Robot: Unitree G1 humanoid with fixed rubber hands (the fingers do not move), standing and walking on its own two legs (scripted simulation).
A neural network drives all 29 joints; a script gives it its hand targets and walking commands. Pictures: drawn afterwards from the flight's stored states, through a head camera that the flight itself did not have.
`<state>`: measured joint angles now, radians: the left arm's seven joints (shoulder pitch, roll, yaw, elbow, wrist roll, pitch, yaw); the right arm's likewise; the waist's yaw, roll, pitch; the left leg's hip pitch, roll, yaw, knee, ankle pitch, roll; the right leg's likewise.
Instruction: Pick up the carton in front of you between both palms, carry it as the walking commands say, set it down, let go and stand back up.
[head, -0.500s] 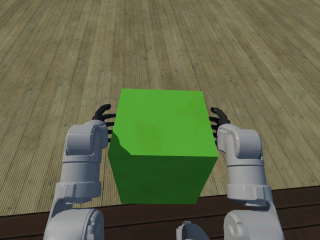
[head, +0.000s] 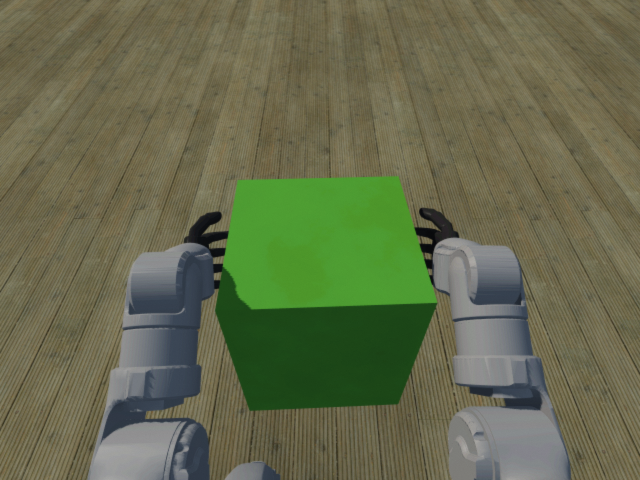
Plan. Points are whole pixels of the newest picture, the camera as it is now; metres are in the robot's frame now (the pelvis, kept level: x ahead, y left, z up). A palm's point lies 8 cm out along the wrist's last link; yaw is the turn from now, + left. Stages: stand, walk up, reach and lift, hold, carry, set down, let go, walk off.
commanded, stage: carry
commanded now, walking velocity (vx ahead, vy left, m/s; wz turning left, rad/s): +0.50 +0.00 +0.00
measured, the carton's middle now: (321, 297) +0.35 +0.01 +0.02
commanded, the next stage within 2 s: none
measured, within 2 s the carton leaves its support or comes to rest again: neither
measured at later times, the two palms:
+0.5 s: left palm (228, 130) +0.64 +0.17 +0.07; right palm (404, 140) +0.62 -0.12 +0.08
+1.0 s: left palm (263, 68) +0.84 +0.13 +0.09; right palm (411, 73) +0.84 -0.16 +0.08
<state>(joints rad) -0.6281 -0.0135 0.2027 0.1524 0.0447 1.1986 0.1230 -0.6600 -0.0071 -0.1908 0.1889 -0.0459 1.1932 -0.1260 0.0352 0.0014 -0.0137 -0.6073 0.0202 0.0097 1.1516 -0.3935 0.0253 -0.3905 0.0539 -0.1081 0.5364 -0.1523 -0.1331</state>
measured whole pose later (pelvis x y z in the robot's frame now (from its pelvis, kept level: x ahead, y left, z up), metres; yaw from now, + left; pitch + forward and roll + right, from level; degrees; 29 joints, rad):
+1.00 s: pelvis +0.57 -0.01 +0.00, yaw +0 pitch +4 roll +0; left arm -0.18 -0.14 0.11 -0.26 0.11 1.22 0.09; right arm -0.18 0.14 -0.13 -0.27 -0.13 1.22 -0.09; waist 0.02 0.02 -0.11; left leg -0.45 0.05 0.09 0.85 -0.43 -0.02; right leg -0.29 -0.03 -0.19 0.38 -0.16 -0.06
